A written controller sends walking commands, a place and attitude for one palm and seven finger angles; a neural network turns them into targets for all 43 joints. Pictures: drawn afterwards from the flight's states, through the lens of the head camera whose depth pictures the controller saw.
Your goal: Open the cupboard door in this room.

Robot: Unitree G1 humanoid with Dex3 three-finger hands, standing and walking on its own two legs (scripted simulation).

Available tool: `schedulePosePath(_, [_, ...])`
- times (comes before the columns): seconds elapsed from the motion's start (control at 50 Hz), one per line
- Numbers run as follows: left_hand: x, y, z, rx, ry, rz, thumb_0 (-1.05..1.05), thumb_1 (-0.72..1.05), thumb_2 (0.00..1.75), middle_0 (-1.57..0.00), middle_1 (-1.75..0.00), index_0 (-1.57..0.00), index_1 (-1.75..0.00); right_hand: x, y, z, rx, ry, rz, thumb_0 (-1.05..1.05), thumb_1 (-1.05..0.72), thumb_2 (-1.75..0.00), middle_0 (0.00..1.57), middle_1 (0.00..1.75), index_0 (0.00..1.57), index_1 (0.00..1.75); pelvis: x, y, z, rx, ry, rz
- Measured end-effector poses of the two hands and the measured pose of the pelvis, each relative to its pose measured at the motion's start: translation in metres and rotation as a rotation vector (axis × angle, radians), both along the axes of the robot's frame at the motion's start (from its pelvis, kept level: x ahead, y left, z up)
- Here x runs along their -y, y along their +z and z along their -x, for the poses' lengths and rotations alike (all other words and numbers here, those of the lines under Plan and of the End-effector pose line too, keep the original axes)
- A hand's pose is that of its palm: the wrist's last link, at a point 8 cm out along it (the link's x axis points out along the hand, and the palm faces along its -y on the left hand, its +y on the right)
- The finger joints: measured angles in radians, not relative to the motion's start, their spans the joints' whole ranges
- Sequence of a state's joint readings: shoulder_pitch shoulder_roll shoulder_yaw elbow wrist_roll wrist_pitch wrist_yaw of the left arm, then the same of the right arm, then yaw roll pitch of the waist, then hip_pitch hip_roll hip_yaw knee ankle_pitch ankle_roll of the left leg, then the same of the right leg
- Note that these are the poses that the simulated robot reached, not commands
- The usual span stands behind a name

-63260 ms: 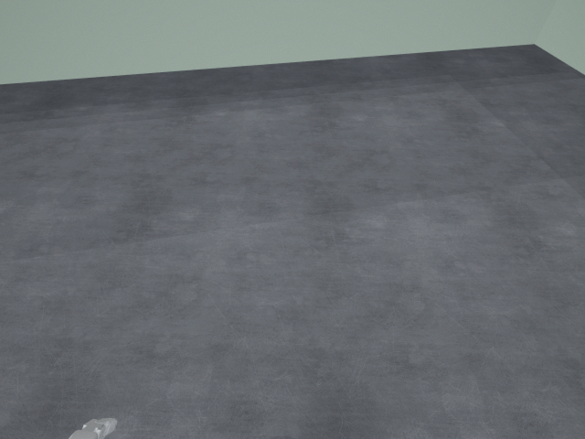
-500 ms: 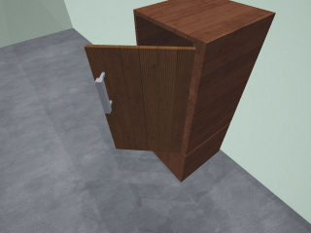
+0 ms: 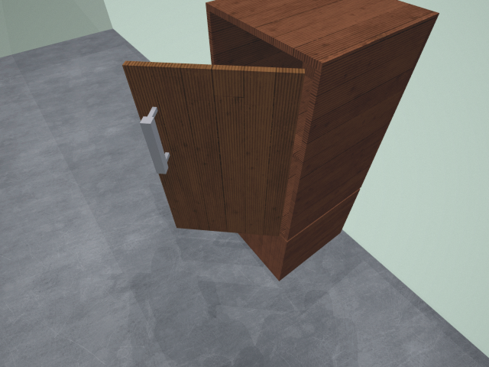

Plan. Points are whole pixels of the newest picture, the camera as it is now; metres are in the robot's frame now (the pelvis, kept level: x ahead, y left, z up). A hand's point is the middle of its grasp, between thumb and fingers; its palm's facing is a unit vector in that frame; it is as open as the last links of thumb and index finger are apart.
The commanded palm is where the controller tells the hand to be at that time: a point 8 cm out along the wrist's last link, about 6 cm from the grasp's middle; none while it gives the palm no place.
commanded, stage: look again from close up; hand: left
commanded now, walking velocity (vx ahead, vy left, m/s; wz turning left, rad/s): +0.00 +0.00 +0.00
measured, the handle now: (158, 141) +0.57 +0.24 +0.02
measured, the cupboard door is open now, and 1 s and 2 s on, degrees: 47 47 47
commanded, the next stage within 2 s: raise the hand with hooked fingers in 0.28 s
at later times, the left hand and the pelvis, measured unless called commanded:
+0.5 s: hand out of the picture +0.11 +0.20 -0.10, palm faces +0.24 -0.95 -0.21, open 7.3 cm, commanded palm +0.11 +0.22 -0.06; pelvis +0.01 +0.00 -0.01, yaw +1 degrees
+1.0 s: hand (119, 345) +0.16 +0.21 -0.03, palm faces -0.02 -1.00 -0.06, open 9.8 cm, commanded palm +0.15 +0.26 -0.03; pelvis -0.04 +0.01 -0.08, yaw +3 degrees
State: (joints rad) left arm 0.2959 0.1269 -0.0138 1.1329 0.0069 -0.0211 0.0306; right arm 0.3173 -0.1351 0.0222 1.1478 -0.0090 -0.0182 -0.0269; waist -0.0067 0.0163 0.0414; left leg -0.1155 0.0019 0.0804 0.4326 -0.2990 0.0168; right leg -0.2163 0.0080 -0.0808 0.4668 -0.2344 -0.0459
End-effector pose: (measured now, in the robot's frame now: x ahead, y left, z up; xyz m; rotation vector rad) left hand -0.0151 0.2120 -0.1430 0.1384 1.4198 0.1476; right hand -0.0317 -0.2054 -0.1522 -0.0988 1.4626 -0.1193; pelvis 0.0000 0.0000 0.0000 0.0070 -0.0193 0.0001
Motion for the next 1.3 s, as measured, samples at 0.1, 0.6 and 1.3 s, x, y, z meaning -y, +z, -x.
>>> schedulePosePath(0.1, [0.000,-0.001,-0.005,0.009,0.003,-0.002,0.01,0.92,0.90,-0.20,-0.30,-0.20,-0.30,0.000,0.001,-0.007,0.007,0.000,0.002,0.00,-0.91,-0.90,0.19,0.29,0.20,0.29,0.002,0.000,-0.003,-0.002,0.001,0.002])
schedulePosePath(0.6, [-0.021,0.134,-0.188,1.134,-0.005,-0.005,0.02,0.86,0.86,-0.20,-0.36,-0.20,-0.35,0.049,0.038,-0.138,0.684,0.085,0.159,0.02,-0.92,-0.90,0.20,0.29,0.20,0.30,-0.006,-0.019,0.007,-0.110,0.038,0.000])
schedulePosePath(1.3, [-0.081,0.138,-0.193,1.354,-0.211,0.107,0.00,0.03,0.52,-0.26,-0.87,-0.26,-0.86,0.007,0.015,-0.124,0.698,0.156,0.127,0.02,-0.90,-0.90,0.20,0.30,0.20,0.30,-0.025,-0.061,0.039,-0.219,0.032,0.046])
